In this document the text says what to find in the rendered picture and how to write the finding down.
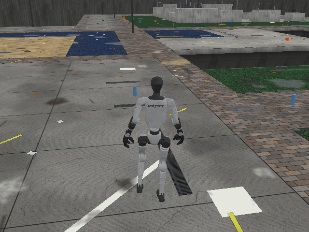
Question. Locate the left robot upper arm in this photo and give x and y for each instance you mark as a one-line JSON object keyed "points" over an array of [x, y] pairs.
{"points": [[137, 110]]}

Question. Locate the right robot upper arm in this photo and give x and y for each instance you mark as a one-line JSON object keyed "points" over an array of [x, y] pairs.
{"points": [[173, 110]]}

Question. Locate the robot right foot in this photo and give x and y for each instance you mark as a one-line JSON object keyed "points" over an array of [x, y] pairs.
{"points": [[160, 197]]}

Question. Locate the left robot forearm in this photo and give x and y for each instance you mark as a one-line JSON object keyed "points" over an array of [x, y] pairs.
{"points": [[130, 128]]}

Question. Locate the robot left hand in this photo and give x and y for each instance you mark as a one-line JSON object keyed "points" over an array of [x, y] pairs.
{"points": [[125, 141]]}

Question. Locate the robot right hand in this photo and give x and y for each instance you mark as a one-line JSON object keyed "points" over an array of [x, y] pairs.
{"points": [[177, 137]]}

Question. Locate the right robot forearm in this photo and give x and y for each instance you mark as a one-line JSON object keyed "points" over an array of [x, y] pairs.
{"points": [[179, 128]]}

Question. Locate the left robot thigh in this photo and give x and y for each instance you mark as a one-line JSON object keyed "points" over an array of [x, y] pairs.
{"points": [[142, 143]]}

